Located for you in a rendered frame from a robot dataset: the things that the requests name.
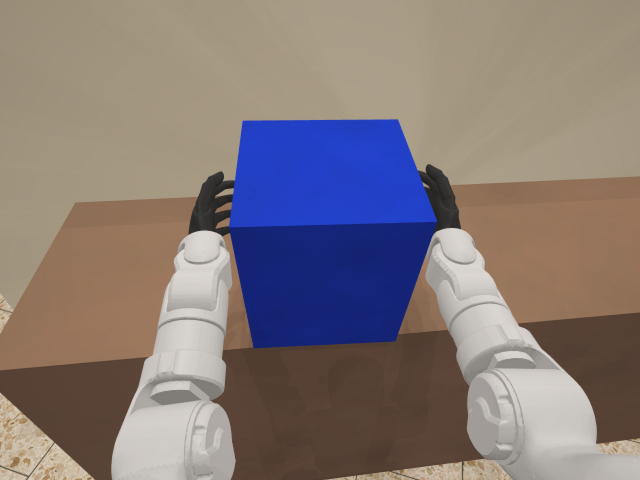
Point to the pedestal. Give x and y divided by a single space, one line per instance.
564 255

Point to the robot left forearm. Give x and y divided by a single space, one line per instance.
187 364

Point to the robot right upper arm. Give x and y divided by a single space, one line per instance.
537 424

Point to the carton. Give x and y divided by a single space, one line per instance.
330 225

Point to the robot right forearm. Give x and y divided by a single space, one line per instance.
476 315

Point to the robot left hand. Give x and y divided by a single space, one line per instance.
203 217

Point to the robot left upper arm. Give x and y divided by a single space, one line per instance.
182 441

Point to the robot right hand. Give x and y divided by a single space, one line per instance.
441 197

